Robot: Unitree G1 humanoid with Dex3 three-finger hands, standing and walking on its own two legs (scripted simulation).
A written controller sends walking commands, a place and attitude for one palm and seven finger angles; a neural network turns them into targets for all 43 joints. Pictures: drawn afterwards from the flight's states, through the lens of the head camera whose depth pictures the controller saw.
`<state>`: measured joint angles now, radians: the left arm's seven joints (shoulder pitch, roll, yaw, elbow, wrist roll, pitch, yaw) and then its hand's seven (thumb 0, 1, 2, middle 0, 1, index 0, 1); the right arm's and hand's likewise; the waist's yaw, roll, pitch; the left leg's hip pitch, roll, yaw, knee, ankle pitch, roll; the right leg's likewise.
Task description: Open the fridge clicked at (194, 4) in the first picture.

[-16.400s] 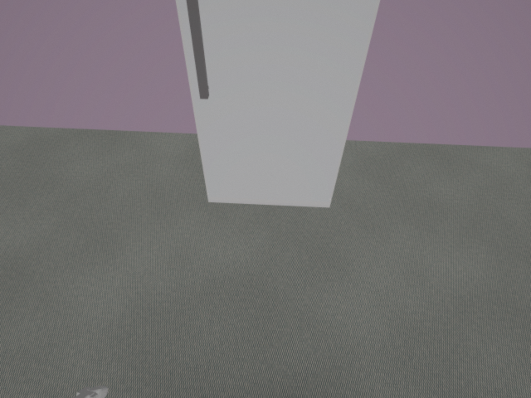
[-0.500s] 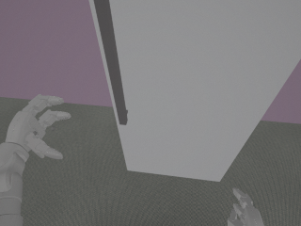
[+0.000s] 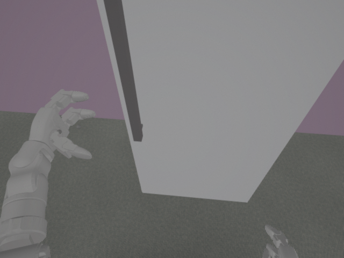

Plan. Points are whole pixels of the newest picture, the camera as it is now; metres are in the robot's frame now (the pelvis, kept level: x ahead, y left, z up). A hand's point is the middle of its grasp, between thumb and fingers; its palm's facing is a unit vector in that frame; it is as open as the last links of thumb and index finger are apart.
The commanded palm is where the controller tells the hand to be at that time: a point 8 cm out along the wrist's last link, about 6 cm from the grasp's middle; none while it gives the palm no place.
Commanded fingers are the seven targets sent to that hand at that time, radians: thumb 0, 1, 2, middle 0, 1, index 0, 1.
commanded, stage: move the hooked fingers beside the handle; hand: left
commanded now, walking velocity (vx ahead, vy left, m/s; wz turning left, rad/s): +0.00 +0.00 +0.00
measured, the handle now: (129, 74) +0.54 +0.15 +0.15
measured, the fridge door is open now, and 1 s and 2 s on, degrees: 0 0 0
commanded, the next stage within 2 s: feel for the door with the fingertips in 1.84 s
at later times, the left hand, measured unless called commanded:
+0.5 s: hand (100, 104) +0.44 +0.21 +0.13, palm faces -0.04 -1.00 -0.01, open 14.0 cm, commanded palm +0.42 +0.27 +0.13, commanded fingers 0.00 -0.50 0.30 -0.30 -1.20 -0.30 -1.20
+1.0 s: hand (106, 92) +0.49 +0.21 +0.13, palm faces -0.06 -1.00 +0.02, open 14.0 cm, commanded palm +0.46 +0.26 +0.12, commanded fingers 0.00 -0.50 0.30 -0.30 -1.20 -0.30 -1.20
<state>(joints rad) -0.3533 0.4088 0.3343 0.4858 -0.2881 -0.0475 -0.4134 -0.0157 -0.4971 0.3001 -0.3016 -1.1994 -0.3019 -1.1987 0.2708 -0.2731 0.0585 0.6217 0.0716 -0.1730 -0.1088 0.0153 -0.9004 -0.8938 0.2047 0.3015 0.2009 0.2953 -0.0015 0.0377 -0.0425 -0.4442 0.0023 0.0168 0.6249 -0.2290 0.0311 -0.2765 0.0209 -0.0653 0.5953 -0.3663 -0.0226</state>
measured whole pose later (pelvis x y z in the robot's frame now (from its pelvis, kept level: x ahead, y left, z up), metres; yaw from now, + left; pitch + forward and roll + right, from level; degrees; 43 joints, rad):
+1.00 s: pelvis +0.03 -0.01 -0.01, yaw -2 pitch +12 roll -1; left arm -0.79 0.56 0.40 1.06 -0.20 -0.21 -0.43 -0.02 -0.50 0.30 -0.30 -1.20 -0.30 -1.20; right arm 0.39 -0.30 0.01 0.66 0.06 0.00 -0.06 0.01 -0.90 -0.89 0.20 0.30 0.20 0.29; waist -0.10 0.02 -0.09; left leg -0.63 0.04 0.03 0.73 -0.30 0.01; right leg -0.47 0.05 -0.05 0.68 -0.42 -0.04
